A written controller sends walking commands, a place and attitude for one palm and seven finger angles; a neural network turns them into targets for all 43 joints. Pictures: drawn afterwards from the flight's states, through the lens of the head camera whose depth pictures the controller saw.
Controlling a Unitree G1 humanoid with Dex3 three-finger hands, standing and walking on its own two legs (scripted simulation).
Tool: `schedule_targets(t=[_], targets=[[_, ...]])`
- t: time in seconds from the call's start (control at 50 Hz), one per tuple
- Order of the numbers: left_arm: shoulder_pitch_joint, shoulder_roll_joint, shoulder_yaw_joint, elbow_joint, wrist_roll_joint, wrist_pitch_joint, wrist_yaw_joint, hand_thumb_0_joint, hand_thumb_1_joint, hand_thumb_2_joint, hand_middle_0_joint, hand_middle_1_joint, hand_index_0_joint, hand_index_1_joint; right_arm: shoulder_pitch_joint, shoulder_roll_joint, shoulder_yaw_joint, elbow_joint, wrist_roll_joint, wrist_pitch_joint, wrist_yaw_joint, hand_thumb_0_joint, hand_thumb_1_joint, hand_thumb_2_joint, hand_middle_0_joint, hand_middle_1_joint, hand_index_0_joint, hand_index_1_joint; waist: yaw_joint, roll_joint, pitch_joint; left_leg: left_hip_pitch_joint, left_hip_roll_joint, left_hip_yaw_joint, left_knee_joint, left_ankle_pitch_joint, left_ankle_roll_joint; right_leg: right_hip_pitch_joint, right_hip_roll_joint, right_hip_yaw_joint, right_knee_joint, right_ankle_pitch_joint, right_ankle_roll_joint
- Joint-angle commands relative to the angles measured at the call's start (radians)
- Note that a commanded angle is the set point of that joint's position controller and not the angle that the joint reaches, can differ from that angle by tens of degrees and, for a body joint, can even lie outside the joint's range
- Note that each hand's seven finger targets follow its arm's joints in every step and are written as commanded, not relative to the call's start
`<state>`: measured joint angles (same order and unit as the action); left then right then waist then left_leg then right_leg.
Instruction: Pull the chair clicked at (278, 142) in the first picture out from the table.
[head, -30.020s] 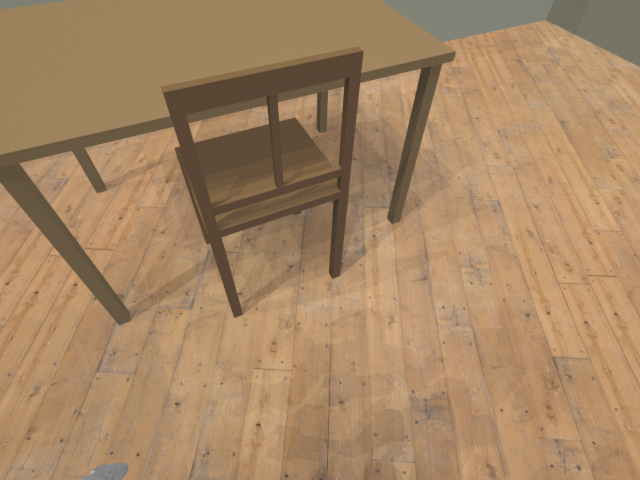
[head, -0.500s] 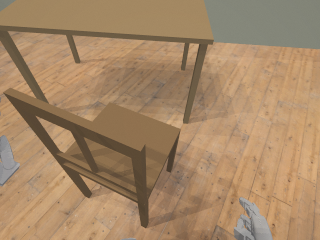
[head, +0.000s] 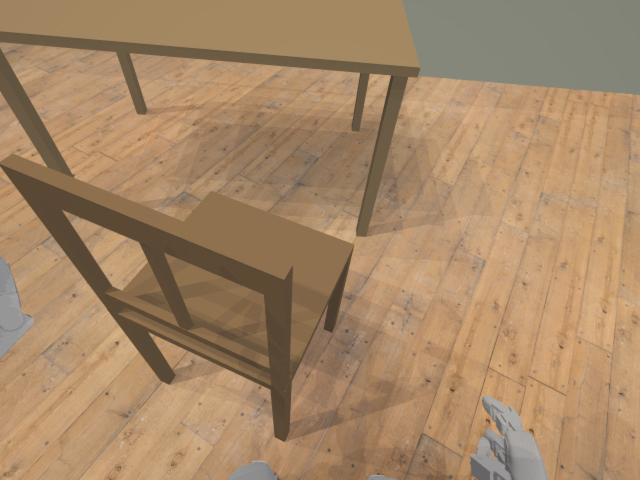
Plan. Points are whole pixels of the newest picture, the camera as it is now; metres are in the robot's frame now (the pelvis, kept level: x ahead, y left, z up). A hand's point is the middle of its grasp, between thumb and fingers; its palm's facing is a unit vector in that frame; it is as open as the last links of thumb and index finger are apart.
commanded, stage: step back with the hand held close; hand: left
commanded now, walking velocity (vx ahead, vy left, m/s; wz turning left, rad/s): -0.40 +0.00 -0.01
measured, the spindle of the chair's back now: (169, 288) +0.40 +0.26 -0.08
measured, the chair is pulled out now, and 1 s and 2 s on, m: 0.57 0.57 0.57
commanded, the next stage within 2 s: stop stepping back and stand still in 0.38 s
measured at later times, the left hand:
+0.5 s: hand (22, 427) +0.14 +0.23 +0.17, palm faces +0.33 -0.81 -0.49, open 7.4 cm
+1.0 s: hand out of the picture +0.03 +0.22 +0.18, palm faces +0.43 -0.77 -0.47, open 7.4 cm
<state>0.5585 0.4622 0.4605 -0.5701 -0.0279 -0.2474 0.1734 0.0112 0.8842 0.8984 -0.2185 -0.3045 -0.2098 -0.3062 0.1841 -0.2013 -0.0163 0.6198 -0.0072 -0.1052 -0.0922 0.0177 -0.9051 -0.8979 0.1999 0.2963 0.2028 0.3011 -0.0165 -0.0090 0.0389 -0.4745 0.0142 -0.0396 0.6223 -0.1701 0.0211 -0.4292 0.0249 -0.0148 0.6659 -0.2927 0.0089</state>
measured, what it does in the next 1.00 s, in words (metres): walks backwards: right foot, then left foot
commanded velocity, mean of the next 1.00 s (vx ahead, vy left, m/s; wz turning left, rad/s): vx -0.08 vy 0.01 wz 0.00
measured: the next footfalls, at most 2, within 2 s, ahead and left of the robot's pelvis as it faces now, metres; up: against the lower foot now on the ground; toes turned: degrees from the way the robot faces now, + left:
right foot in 0.16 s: -0.08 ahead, -0.15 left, +0.00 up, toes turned -2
left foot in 0.42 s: +0.01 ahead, +0.08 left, +0.00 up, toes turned -1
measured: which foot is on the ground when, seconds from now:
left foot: down 0.00-0.24, up 0.26-0.40, down 0.42-0.64, up 0.66-0.82, down 0.84-1.00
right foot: up 0.00-0.14, down 0.16-1.00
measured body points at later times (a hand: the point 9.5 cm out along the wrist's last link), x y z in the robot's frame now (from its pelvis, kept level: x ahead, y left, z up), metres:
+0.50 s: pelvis -0.09 -0.03 +0.01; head -0.04 +0.00 +0.45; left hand +0.11 +0.27 +0.19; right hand +0.09 -0.27 -0.06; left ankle -0.03 +0.08 -0.72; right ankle -0.08 -0.14 -0.71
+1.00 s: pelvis -0.16 -0.05 +0.01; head -0.18 -0.04 +0.46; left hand +0.00 +0.25 +0.20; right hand -0.04 -0.29 -0.08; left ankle -0.14 +0.07 -0.72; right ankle -0.12 -0.15 -0.72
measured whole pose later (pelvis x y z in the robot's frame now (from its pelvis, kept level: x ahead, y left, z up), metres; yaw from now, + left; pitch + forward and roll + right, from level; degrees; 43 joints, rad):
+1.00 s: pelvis -0.16 -0.05 +0.01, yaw +1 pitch -2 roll +0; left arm 0.58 0.42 0.41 -0.47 -0.01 -0.18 0.16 0.01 0.89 0.90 -0.22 -0.30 -0.21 -0.31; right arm 0.30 -0.20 0.00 0.66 0.01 -0.14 -0.08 0.02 -0.91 -0.90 0.20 0.30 0.20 0.30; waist -0.03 -0.01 -0.03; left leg -0.27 0.01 0.00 0.55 -0.27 0.01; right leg -0.29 0.00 -0.06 0.55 -0.27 -0.01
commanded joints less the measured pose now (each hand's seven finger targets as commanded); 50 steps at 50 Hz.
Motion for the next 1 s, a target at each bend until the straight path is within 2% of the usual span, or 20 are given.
schedule_targets(t=[0.0,0.1,0.18,0.22,0.26,0.34,0.36,0.38,0.42,0.46,0.5,0.58,0.62,0.66,0.72,0.76,0.82,0.86,0.94,0.98], targets=[[-0.002,0.162,0.138,-0.214,-0.011,-0.083,0.010,0.000,0.900,0.900,-0.200,-0.300,-0.200,-0.300,-0.075,-0.133,-0.044,-0.145,-0.004,-0.094,-0.004,0.000,-0.900,-0.900,0.200,0.300,0.200,0.300,0.028,0.183,-0.170,-0.016,0.258,-0.261,-0.309,-0.090,0.111,0.177,-0.007,0.044,0.079,-0.145,-0.016],[-0.037,0.156,0.101,-0.248,-0.024,-0.102,-0.008,0.000,0.900,0.900,-0.200,-0.300,-0.200,-0.300,-0.060,-0.140,-0.029,-0.085,-0.020,-0.122,0.009,0.000,-0.900,-0.900,0.200,0.300,0.200,0.300,0.033,0.264,-0.257,0.308,0.242,-0.199,-0.211,0.365,0.087,0.153,-0.005,0.024,-0.194,-0.044,-0.012],[-0.020,0.162,0.113,-0.205,-0.043,-0.083,-0.027,0.000,0.900,0.900,-0.200,-0.300,-0.200,-0.300,-0.074,-0.145,-0.048,-0.109,-0.002,-0.100,0.011,0.000,-0.900,-0.900,0.200,0.300,0.200,0.300,0.037,0.116,-0.279,0.316,0.161,-0.086,-0.120,0.223,0.015,0.176,-0.030,0.039,-0.282,0.151,-0.027],[-0.011,0.182,0.115,-0.185,-0.061,-0.073,-0.027,0.000,0.900,0.900,-0.200,-0.300,-0.200,-0.300,-0.095,-0.117,-0.049,-0.137,0.021,-0.076,0.008,0.000,-0.900,-0.900,0.200,0.300,0.200,0.300,0.019,-0.091,-0.217,0.273,0.002,0.026,0.114,-0.114,-0.048,0.011,-0.234,0.240,-0.391,0.155,-0.116],[-0.023,0.182,0.135,-0.127,-0.047,-0.049,-0.006,0.000,0.900,0.900,-0.200,-0.300,-0.200,-0.300,-0.126,-0.093,-0.051,-0.113,0.006,-0.047,0.010,0.000,-0.900,-0.900,0.200,0.300,0.200,0.300,0.029,-0.158,-0.146,0.108,-0.048,-0.019,0.435,-0.260,-0.059,-0.038,-0.388,0.362,-0.436,0.271,-0.239],[-0.003,0.139,0.110,-0.085,-0.013,-0.032,0.001,0.000,0.900,0.900,-0.200,-0.300,-0.200,-0.300,-0.142,-0.066,0.001,-0.131,-0.009,-0.010,-0.019,0.000,-0.900,-0.900,0.200,0.300,0.200,0.300,-0.004,-0.111,-0.119,0.049,-0.011,0.029,-0.147,-0.106,-0.041,0.272,-0.195,0.074,-0.168,0.753,-0.086],[-0.008,0.145,0.096,-0.126,-0.014,-0.036,0.001,0.000,0.900,0.900,-0.200,-0.300,-0.200,-0.300,-0.156,-0.087,-0.010,-0.142,-0.001,-0.008,-0.025,0.000,-0.900,-0.900,0.200,0.300,0.200,0.300,-0.005,-0.009,-0.130,0.150,0.032,0.027,-0.325,0.215,-0.028,0.267,-0.141,0.043,-0.092,0.688,-0.035],[-0.014,0.163,0.099,-0.173,-0.014,-0.047,-0.002,0.000,0.900,0.900,-0.200,-0.300,-0.200,-0.300,-0.126,-0.113,-0.028,-0.151,0.004,-0.004,-0.017,0.000,-0.900,-0.900,0.200,0.300,0.200,0.300,0.019,0.114,-0.197,0.283,0.184,-0.105,-0.272,0.603,0.021,0.178,-0.077,0.018,-0.034,0.381,0.004],[0.040,0.158,0.086,-0.200,-0.028,-0.057,-0.016,0.000,0.900,0.900,-0.200,-0.300,-0.200,-0.300,-0.076,-0.118,-0.052,-0.162,0.008,-0.039,0.012,0.000,-0.900,-0.900,0.200,0.300,0.200,0.300,0.032,0.175,-0.301,0.441,0.302,-0.171,-0.219,0.772,0.088,0.037,-0.028,0.053,0.113,-0.164,-0.011],[0.029,0.183,0.115,-0.295,-0.045,-0.052,-0.015,0.000,0.900,0.900,-0.200,-0.300,-0.200,-0.300,-0.076,-0.108,-0.036,-0.146,-0.026,-0.066,0.011,0.000,-0.900,-0.900,0.200,0.300,0.200,0.300,0.024,0.298,-0.289,0.302,0.327,-0.228,-0.254,0.629,0.133,0.067,-0.027,0.093,0.229,-0.247,0.005],[0.065,0.153,0.100,-0.300,-0.029,-0.032,-0.004,0.000,0.900,0.900,-0.200,-0.300,-0.200,-0.300,-0.044,-0.124,-0.047,-0.142,-0.001,-0.073,0.027,0.000,-0.900,-0.900,0.200,0.300,0.200,0.300,0.026,0.243,-0.280,0.340,0.267,-0.146,-0.217,0.485,0.115,0.078,-0.039,0.050,0.109,-0.175,0.007],[0.065,0.175,0.135,-0.239,-0.034,-0.005,0.011,0.000,0.900,0.900,-0.200,-0.300,-0.200,-0.300,-0.063,-0.131,-0.026,-0.171,0.018,-0.069,0.016,0.000,-0.900,-0.900,0.200,0.300,0.200,0.300,0.012,0.198,-0.158,0.047,0.140,-0.065,-0.254,-0.301,0.026,0.342,-0.042,-0.025,-0.243,-0.019,-0.003],[-0.004,0.188,0.146,-0.158,-0.028,-0.001,0.014,0.000,0.900,0.900,-0.200,-0.300,-0.200,-0.300,-0.059,-0.122,-0.032,-0.161,0.012,-0.057,0.011,0.000,-0.900,-0.900,0.200,0.300,0.200,0.300,-0.007,0.016,-0.071,0.035,0.005,0.048,-0.026,-0.377,-0.040,0.172,-0.172,0.160,-0.408,-0.274,-0.088],[-0.027,0.152,0.110,-0.093,-0.031,0.023,0.017,0.000,0.900,0.900,-0.200,-0.300,-0.200,-0.300,-0.026,-0.138,-0.055,-0.122,0.017,-0.044,0.008,0.000,-0.900,-0.900,0.200,0.300,0.200,0.300,-0.006,-0.195,-0.047,0.173,-0.029,0.020,0.424,-0.249,-0.050,-0.163,-0.369,0.424,-0.561,-0.500,-0.203],[-0.078,0.123,0.069,-0.042,-0.013,0.019,0.013,0.000,0.900,0.900,-0.200,-0.300,-0.200,-0.300,-0.059,-0.103,-0.012,-0.112,0.006,-0.050,0.009,0.000,-0.900,-0.900,0.200,0.300,0.200,0.300,-0.020,-0.120,-0.055,0.181,0.023,0.030,0.128,-0.236,-0.001,-0.011,-0.280,0.149,-0.429,-0.228,-0.118],[-0.072,0.104,0.039,-0.035,0.000,0.009,0.011,0.000,0.900,0.900,-0.200,-0.300,-0.200,-0.300,-0.070,-0.119,-0.015,-0.118,0.011,-0.067,0.002,0.000,-0.900,-0.900,0.200,0.300,0.200,0.300,-0.009,-0.036,-0.015,0.221,0.009,0.054,-0.161,-0.224,0.012,0.033,-0.223,0.125,-0.390,-0.237,-0.080],[-0.057,0.130,0.052,-0.156,0.008,-0.015,0.011,0.000,0.900,0.900,-0.200,-0.300,-0.200,-0.300,-0.041,-0.156,-0.030,-0.145,0.012,-0.082,0.010,0.000,-0.900,-0.900,0.200,0.300,0.200,0.300,0.021,0.124,-0.093,0.202,0.135,-0.104,-0.314,-0.188,0.069,0.178,-0.085,0.035,-0.174,-0.061,-0.015],[-0.046,0.159,0.091,-0.163,0.014,-0.011,0.009,0.000,0.900,0.900,-0.200,-0.300,-0.200,-0.300,-0.045,-0.124,-0.016,-0.135,0.015,-0.080,0.008,0.000,-0.900,-0.900,0.200,0.300,0.200,0.300,0.010,0.233,-0.088,0.060,0.170,-0.176,-0.424,-0.503,0.078,0.230,-0.057,-0.010,-0.080,-0.131,0.002],[-0.085,0.129,0.072,-0.116,0.018,-0.007,0.013,0.000,0.900,0.900,-0.200,-0.300,-0.200,-0.300,-0.044,-0.127,-0.021,-0.118,0.016,-0.093,0.008,0.000,-0.900,-0.900,0.200,0.300,0.200,0.300,0.007,0.108,-0.049,-0.028,0.128,-0.101,-0.323,-0.458,0.066,0.312,-0.044,-0.008,-0.172,-0.077,-0.004],[-0.093,0.123,0.066,-0.086,0.013,-0.007,0.011,0.000,0.900,0.900,-0.200,-0.300,-0.200,-0.300,-0.035,-0.127,-0.026,-0.113,0.013,-0.095,0.008,0.000,-0.900,-0.900,0.200,0.300,0.200,0.300,0.000,0.041,-0.029,0.011,0.058,-0.028,-0.215,-0.418,0.039,0.231,-0.085,0.093,-0.289,-0.209,-0.035]])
